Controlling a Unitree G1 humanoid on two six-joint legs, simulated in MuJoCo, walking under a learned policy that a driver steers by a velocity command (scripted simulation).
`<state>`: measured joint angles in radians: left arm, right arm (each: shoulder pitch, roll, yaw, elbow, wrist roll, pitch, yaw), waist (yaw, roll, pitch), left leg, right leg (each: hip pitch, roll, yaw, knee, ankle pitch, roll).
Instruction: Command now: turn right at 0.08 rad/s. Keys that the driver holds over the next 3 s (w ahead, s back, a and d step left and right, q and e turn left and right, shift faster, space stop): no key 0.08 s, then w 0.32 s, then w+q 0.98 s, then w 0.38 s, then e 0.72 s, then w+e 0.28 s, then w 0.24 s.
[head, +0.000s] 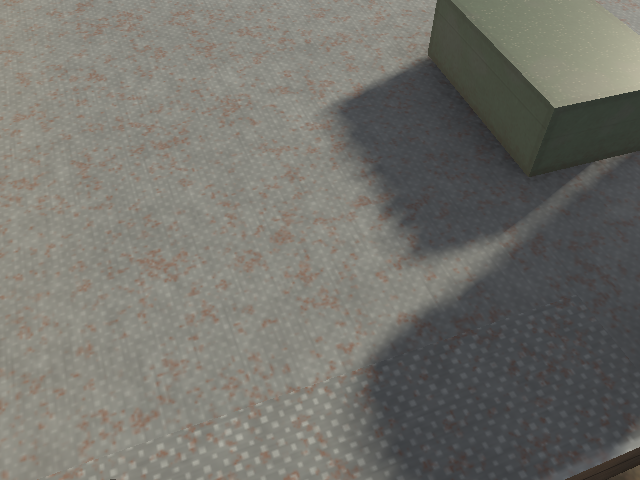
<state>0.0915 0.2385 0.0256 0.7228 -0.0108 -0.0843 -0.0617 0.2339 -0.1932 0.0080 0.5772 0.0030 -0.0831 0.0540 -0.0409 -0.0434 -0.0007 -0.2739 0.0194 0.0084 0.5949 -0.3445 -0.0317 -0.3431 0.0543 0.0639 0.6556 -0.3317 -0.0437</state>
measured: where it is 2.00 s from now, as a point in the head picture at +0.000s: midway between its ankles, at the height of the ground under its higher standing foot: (188, 240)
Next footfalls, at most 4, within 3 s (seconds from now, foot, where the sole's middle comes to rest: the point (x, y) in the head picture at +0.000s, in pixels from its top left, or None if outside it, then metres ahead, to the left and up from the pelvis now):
0.74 left None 0.39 0.14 -0.59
1.18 right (319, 337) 0.73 -0.01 -0.59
1.66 left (148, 281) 0.88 0.36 -0.59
2.12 right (199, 189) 1.16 0.27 -0.59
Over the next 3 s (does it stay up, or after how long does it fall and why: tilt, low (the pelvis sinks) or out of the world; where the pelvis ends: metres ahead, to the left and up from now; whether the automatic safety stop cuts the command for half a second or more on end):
stays up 1.14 0.32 0.19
